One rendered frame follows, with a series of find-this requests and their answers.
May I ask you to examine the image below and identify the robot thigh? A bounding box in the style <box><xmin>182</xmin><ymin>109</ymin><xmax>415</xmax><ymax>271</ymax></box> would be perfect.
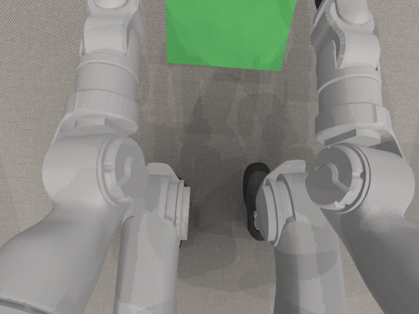
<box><xmin>258</xmin><ymin>172</ymin><xmax>348</xmax><ymax>314</ymax></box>
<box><xmin>113</xmin><ymin>174</ymin><xmax>191</xmax><ymax>314</ymax></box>

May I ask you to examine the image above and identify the robot left upper arm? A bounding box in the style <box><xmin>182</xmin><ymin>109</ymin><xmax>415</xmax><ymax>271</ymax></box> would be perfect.
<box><xmin>0</xmin><ymin>133</ymin><xmax>149</xmax><ymax>314</ymax></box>

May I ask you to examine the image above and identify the right robot forearm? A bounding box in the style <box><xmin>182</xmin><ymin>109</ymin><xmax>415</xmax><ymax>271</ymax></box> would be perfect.
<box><xmin>310</xmin><ymin>0</ymin><xmax>406</xmax><ymax>161</ymax></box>

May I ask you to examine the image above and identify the left robot thigh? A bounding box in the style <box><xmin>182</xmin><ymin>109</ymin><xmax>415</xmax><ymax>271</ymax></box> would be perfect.
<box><xmin>113</xmin><ymin>174</ymin><xmax>191</xmax><ymax>314</ymax></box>

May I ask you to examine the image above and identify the carton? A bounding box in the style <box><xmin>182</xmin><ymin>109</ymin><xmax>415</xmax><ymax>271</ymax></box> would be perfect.
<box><xmin>166</xmin><ymin>0</ymin><xmax>296</xmax><ymax>71</ymax></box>

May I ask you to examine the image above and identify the robot right upper arm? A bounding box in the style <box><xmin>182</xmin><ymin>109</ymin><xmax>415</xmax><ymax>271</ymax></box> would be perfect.
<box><xmin>305</xmin><ymin>143</ymin><xmax>419</xmax><ymax>314</ymax></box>

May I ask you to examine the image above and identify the left robot forearm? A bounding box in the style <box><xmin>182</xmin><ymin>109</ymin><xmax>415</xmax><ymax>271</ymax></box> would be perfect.
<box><xmin>42</xmin><ymin>0</ymin><xmax>145</xmax><ymax>176</ymax></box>

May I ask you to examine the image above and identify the right robot thigh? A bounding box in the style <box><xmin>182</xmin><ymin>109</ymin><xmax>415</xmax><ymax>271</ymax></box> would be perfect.
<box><xmin>258</xmin><ymin>172</ymin><xmax>348</xmax><ymax>314</ymax></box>

